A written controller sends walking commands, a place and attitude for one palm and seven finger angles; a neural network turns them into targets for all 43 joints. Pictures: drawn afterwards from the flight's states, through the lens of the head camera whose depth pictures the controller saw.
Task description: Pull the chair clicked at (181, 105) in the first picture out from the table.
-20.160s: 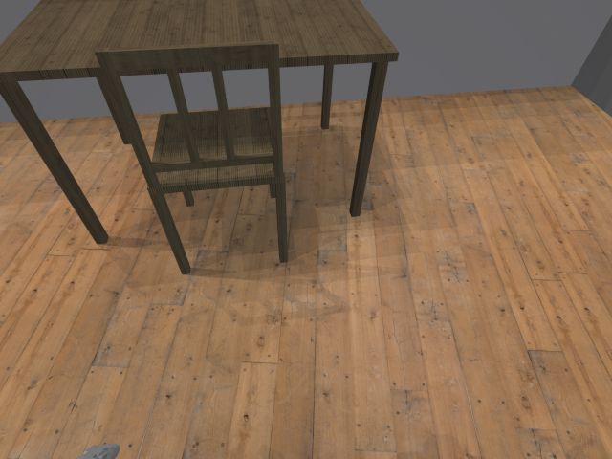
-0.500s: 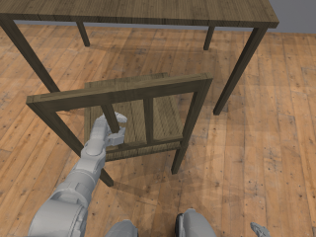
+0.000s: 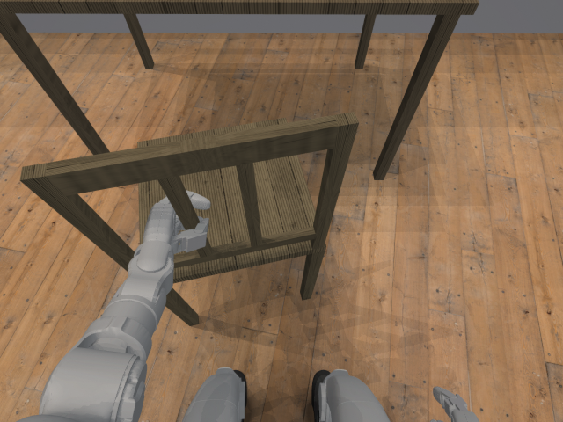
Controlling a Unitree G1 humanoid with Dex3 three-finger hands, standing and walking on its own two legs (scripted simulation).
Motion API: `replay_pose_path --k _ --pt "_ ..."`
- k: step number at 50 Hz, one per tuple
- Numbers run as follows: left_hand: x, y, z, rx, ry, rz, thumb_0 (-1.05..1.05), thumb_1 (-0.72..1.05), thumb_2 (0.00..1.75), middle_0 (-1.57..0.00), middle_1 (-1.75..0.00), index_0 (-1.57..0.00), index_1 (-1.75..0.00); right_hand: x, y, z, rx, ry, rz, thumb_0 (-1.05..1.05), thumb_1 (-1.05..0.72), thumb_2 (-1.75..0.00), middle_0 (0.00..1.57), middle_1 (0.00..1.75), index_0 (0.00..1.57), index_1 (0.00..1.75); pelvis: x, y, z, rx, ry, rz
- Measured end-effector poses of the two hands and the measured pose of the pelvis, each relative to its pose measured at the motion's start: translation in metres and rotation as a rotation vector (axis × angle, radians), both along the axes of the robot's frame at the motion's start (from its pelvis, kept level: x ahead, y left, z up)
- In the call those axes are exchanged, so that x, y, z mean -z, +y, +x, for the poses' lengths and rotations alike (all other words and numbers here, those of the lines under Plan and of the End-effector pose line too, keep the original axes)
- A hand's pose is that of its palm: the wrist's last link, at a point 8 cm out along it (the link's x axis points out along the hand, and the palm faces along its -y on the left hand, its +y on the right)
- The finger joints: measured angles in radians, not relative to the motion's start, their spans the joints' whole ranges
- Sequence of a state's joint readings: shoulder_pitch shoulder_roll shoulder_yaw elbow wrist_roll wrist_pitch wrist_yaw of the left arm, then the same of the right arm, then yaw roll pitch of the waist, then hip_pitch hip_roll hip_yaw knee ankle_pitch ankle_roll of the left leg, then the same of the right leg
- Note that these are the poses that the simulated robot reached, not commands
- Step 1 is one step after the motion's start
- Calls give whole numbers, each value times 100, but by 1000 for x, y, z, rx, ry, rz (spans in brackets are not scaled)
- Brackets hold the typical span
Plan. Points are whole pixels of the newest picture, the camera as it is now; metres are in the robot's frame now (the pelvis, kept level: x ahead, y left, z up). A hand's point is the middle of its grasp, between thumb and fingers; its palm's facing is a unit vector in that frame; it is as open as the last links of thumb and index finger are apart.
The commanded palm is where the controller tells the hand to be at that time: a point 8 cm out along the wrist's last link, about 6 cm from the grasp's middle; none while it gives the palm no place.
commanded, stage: step backward, pulling the chair out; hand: left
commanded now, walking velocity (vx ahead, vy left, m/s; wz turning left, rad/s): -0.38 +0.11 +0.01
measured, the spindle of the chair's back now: (190, 220) +0.41 +0.17 -0.06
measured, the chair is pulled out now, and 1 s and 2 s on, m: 0.35 0.46 0.57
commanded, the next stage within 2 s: stop walking, hand still on the chair in 1.12 s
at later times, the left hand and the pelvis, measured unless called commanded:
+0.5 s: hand (185, 279) +0.31 +0.16 -0.05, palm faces +0.02 -0.97 -0.23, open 5.6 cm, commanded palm +0.32 +0.20 -0.04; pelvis -0.06 +0.01 -0.01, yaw -1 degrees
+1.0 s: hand (178, 300) +0.27 +0.16 -0.05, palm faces +0.07 -0.98 -0.21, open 5.7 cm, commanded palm +0.27 +0.21 -0.04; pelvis -0.12 +0.00 +0.01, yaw -1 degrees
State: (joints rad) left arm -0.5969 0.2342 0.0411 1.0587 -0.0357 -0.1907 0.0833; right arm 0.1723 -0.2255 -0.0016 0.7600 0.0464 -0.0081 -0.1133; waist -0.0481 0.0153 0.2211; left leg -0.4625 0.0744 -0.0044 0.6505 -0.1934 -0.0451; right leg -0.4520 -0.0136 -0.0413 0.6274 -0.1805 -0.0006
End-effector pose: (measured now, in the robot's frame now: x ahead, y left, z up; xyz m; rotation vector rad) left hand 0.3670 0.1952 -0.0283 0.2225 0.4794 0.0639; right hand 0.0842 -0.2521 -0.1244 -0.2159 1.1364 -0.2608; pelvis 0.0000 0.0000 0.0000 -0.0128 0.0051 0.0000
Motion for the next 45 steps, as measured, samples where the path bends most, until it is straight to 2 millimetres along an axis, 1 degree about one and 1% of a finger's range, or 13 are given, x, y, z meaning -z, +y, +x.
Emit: replay_pose_path --k 4,8,11,15,20,22,24,28,31,34,39,42,45 --pt "0 -1 -15 -21 4 0 4 62 76 -27 -117 -50 -145 0 -7 -17 25 -11 -9 0 -91 -90 20 30 20 30 -1 0 -13 -7 -7 19" --pt "-1 0 -29 -15 15 -10 5 63 75 -25 -117 -50 -145 -8 -12 -37 23 -3 -50 0 -91 -90 20 30 20 30 -3 9 -23 -14 -14 31" --pt "-1 2 -38 11 13 -10 4 64 74 -23 -119 -50 -145 -12 -13 -48 19 -6 -81 0 -91 -90 20 30 20 30 -1 16 -30 -3 -19 12" --pt "0 5 -50 29 4 -9 4 64 74 -23 -120 -50 -145 -11 -7 -56 13 -20 -79 0 -91 -90 20 30 20 30 2 17 -41 15 -35 -8" --pt "0 9 -65 14 -4 -4 4 63 75 -24 -120 -50 -145 0 2 -61 -1 -46 -31 0 -91 -90 20 30 20 30 8 8 -54 11 -70 -23" --pt "0 9 -71 4 -11 2 4 63 76 -25 -120 -50 -145 4 4 -63 0 -54 -12 0 -91 -90 20 30 20 30 11 5 -58 5 -70 -3" --pt "0 10 -76 -9 -15 2 4 62 77 -26 -120 -50 -145 6 3 -67 1 -57 -7 0 -91 -90 20 30 20 30 12 6 -62 13 -67 25" --pt "0 11 -84 -15 -2 -10 5 63 77 -24 -120 -50 -145 -2 6 -76 -2 -72 -24 0 -91 -90 20 30 20 30 8 15 -69 25 -43 37" --pt "0 15 -87 12 -5 -19 4 62 77 -23 -123 -50 -145 -8 9 -87 -8 -74 -55 0 -91 -90 20 30 20 30 9 24 -75 30 -18 38" --pt "-1 17 -92 11 15 -25 5 64 76 -21 -122 -50 -145 -14 14 -101 7 -43 -56 0 -91 -90 20 30 20 30 0 27 -81 42 -19 11" --pt "-4 19 -100 -22 52 -35 7 65 75 -21 -118 -50 -145 -22 22 -127 3 58 -2 0 -91 -90 20 30 20 30 -17 18 -87 29 -2 -34" --pt "-4 19 -104 -30 50 -27 7 64 76 -22 -117 -50 -145 -17 19 -138 -15 98 27 0 -91 -90 20 30 20 30 -16 8 -92 26 16 -35" --pt "-4 18 -107 -44 40 -10 7 62 77 -25 -117 -50 -145 -8 9 -145 -2 107 41 0 -90 -90 20 30 20 30 -13 0 -102 32 15 -48"
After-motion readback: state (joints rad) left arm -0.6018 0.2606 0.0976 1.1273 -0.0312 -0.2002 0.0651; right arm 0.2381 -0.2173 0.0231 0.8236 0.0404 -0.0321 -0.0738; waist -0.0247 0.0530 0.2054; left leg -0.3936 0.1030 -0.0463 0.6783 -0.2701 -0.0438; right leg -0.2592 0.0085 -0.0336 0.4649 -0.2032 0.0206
